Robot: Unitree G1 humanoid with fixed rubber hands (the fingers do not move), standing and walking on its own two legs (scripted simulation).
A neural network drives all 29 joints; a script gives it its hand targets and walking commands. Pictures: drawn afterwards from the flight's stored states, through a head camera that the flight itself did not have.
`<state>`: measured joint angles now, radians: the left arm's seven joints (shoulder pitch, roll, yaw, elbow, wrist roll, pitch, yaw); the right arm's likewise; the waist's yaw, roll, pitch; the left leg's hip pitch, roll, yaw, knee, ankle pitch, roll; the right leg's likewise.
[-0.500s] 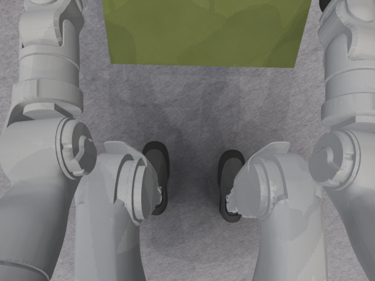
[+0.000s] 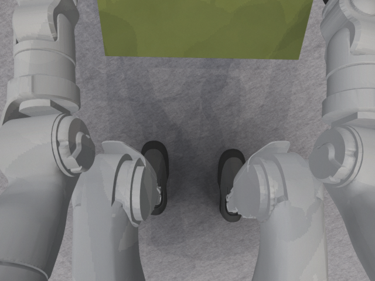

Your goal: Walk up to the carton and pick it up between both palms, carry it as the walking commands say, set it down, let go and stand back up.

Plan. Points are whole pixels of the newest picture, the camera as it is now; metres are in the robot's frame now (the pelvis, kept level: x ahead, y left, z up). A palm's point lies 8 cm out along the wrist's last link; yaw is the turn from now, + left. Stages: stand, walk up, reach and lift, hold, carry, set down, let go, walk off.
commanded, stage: set down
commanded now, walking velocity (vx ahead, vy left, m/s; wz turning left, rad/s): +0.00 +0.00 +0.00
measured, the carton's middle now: out of the picture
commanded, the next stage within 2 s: none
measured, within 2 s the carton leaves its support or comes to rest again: rests again in 0.54 s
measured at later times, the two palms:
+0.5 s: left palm out of the picture +0.52 +0.22 -0.18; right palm (332, 3) +0.53 -0.18 -0.16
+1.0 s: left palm out of the picture +0.52 +0.24 -0.18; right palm (340, 17) +0.52 -0.21 -0.18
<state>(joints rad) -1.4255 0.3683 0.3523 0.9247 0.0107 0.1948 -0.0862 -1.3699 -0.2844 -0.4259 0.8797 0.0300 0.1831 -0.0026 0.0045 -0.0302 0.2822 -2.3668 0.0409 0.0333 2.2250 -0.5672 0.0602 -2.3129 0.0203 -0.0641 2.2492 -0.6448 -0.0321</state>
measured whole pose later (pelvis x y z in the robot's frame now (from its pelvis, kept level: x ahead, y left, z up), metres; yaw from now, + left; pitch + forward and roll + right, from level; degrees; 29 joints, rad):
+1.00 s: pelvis -0.02 +0.00 -0.01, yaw +0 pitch +31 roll -2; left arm -1.47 0.55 0.05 1.16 -0.28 0.07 0.03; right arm -1.42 -0.42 -0.12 1.10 0.29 0.08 -0.10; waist 0.00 -0.03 0.48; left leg -2.30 0.04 0.02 2.27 -0.52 0.05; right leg -2.24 0.02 -0.07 2.30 -0.60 -0.03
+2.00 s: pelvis +0.00 +0.00 +0.20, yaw +1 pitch +46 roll -2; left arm -1.20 0.51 0.22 0.89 -0.13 0.25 -0.11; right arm -1.10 -0.38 -0.29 0.79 0.15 0.25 0.02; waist -0.03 0.00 -0.04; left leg -1.90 0.00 0.01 1.52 -0.42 0.04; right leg -1.85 0.03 -0.04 1.53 -0.48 -0.01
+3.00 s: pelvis +0.09 +0.00 +0.39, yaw +3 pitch +20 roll +0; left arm -0.18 0.24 0.14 0.58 -0.01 0.05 -0.05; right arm -0.12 -0.22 -0.12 0.54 0.02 0.04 0.08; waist -0.02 -0.01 -0.04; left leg -0.77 -0.02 -0.01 0.69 -0.28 0.01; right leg -0.72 0.03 -0.02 0.69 -0.32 -0.02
